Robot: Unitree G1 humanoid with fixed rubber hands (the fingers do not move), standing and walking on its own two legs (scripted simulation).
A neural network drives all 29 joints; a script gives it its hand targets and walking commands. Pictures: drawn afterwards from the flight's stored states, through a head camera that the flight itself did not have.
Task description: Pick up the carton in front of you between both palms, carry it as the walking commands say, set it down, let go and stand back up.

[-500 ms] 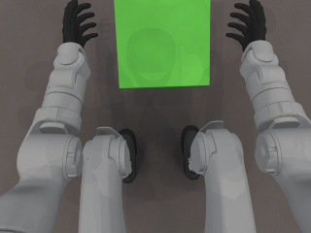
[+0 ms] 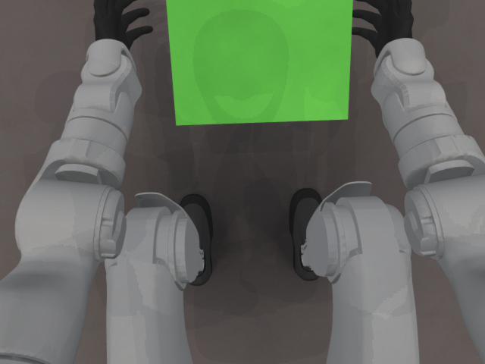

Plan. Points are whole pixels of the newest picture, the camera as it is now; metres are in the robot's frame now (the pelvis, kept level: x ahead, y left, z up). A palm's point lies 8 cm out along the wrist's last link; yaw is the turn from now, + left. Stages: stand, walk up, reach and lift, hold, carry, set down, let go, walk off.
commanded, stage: reach and lift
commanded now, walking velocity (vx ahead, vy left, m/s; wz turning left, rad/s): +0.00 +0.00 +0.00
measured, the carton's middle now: (255, 57) +0.51 -0.02 -0.25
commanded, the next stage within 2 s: none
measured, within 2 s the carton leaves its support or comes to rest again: leaves its support in 0.54 s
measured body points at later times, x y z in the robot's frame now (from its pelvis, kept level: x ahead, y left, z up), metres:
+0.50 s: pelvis -0.01 +0.00 +0.00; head +0.35 -0.02 +0.26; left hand +0.54 +0.13 -0.17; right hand +0.53 -0.17 -0.17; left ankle +0.12 +0.12 -0.34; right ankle +0.12 -0.12 -0.34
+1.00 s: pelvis +0.00 +0.01 +0.08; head +0.25 -0.02 +0.46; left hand +0.51 +0.12 +0.01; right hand +0.47 -0.18 +0.00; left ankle +0.12 +0.12 -0.34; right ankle +0.12 -0.12 -0.34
